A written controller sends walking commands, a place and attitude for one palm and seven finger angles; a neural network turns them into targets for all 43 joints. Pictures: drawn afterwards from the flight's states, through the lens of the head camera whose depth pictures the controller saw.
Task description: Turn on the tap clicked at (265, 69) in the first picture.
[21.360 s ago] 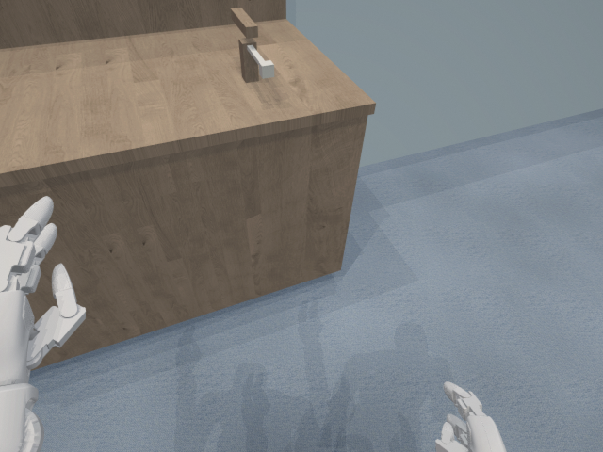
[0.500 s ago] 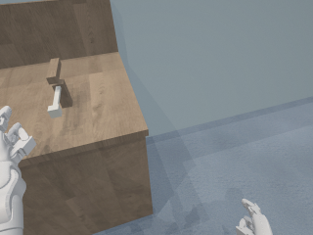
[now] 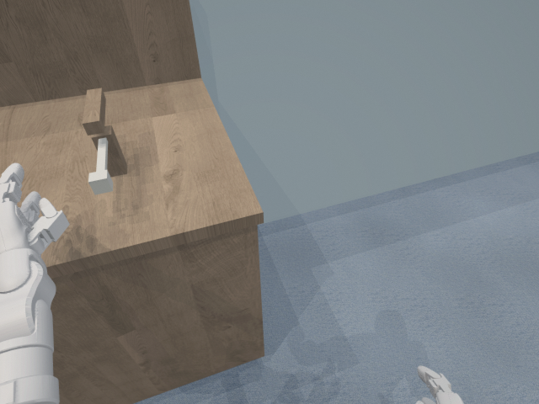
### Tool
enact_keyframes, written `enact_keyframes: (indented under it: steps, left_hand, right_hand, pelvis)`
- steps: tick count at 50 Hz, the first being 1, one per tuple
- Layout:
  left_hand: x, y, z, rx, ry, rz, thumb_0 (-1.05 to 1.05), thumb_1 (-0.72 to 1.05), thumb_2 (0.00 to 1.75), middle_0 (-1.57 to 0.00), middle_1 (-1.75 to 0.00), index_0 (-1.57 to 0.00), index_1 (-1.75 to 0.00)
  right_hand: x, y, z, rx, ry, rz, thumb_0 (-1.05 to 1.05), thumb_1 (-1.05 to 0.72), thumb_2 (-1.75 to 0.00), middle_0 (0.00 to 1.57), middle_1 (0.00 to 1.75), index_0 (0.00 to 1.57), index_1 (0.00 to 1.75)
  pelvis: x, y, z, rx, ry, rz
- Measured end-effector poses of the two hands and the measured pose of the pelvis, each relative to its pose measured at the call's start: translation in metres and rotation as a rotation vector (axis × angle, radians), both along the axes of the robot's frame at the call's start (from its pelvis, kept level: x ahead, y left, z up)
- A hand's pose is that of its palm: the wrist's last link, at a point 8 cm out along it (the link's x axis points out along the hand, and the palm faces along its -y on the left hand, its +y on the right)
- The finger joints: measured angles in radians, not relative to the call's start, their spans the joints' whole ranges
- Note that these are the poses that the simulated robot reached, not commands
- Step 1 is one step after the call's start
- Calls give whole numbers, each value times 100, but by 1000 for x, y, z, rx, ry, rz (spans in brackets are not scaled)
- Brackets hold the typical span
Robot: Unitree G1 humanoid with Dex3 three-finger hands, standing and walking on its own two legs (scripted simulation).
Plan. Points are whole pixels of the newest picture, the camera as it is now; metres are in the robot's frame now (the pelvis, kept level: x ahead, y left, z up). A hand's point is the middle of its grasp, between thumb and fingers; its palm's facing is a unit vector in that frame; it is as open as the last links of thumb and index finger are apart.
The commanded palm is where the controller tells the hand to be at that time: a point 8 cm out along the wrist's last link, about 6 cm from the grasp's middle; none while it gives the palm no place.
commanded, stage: reach beside the lever's end, fingers flat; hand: left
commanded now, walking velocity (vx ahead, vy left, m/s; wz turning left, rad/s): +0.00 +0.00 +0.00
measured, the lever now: (101, 182) +0.41 +0.32 +0.13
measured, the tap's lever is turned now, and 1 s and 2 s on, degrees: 0 1 7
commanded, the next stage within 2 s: push the lever round in 1.10 s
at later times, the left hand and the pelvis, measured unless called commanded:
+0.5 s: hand (80, 191) +0.39 +0.35 +0.12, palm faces +0.60 -0.80 -0.08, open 7.8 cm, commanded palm +0.33 +0.37 +0.13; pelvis +0.01 +0.01 +0.00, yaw +0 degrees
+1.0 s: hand (72, 198) +0.37 +0.35 +0.13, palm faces +0.60 -0.80 -0.06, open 7.8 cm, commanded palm +0.32 +0.38 +0.13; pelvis +0.01 +0.00 +0.00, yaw +0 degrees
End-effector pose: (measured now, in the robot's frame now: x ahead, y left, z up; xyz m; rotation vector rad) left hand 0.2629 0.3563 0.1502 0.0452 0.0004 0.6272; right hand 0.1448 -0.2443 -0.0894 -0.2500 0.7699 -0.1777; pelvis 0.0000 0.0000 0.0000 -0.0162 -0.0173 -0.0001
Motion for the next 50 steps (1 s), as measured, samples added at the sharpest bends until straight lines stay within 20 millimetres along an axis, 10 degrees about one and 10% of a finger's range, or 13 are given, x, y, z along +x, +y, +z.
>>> enact_keyframes:
  steps: [31,50]
  left_hand:
    - [91,10,-18,23,13,-29,2,90,90,-15,-15,-15,-15]
    - [54,21,-15,5,19,14,2,90,90,-15,-15,-15,-15]
  right_hand:
    - [-63,-8,-20,-28,243,-96,1,-91,-90,20,30,21,30]
    - [-12,-9,-13,-19,129,-32,1,-91,-90,20,30,21,30]
  pelvis:
    - [16,16,-3,-12,96,-17]
    - [12,2,-5,-9,75,3]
